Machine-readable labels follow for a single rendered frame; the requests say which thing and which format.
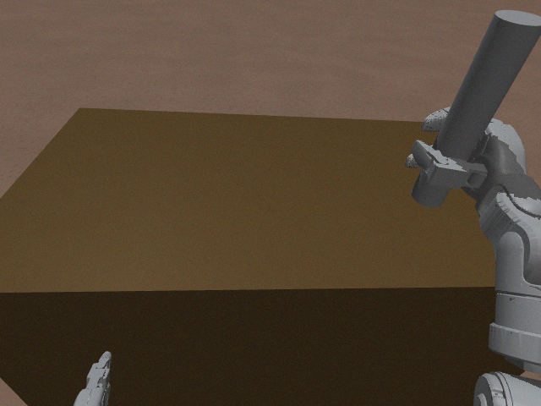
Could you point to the right robot arm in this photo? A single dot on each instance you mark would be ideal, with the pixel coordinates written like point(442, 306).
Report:
point(510, 217)

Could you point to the can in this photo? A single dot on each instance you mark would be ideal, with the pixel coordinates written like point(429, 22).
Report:
point(506, 45)

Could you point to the left robot hand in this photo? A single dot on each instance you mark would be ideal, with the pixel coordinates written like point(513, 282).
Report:
point(97, 391)

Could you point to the right robot hand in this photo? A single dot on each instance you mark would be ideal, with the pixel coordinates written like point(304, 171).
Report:
point(499, 151)

